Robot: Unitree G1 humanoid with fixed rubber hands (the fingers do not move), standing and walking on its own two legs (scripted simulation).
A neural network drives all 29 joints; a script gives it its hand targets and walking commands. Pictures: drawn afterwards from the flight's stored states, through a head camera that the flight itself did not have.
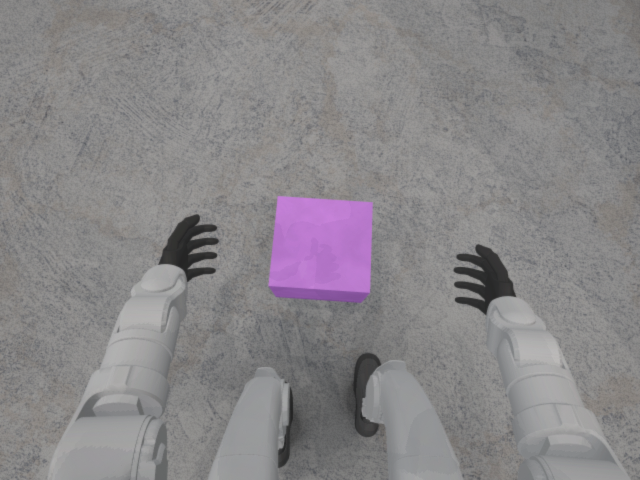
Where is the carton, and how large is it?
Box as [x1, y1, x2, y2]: [268, 196, 372, 302]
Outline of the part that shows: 278,196 268,285 276,296 361,302 369,292 372,202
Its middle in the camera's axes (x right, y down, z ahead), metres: +0.01 +0.03 +1.05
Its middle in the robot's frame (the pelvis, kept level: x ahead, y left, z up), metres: +0.51 +0.01 -0.60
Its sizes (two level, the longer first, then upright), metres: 0.243 0.232 0.188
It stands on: the floor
